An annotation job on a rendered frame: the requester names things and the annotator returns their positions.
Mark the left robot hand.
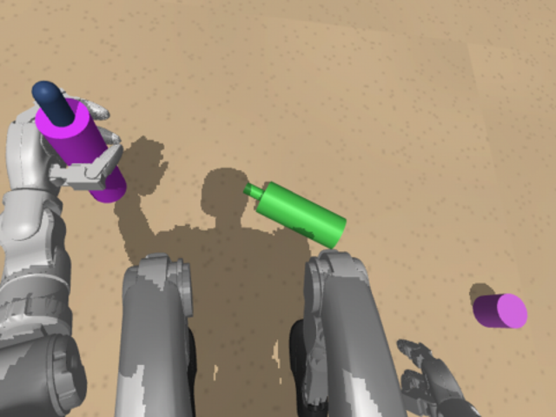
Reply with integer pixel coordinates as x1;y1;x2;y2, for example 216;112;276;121
6;88;123;197

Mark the right robot foot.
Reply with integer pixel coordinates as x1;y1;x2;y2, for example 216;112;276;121
289;319;328;417

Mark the right robot arm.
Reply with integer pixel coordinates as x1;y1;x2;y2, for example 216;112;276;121
436;398;481;417

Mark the right robot hand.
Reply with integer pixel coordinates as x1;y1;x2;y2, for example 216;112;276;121
397;340;465;417

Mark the left robot arm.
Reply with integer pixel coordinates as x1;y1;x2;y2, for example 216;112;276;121
0;188;87;417

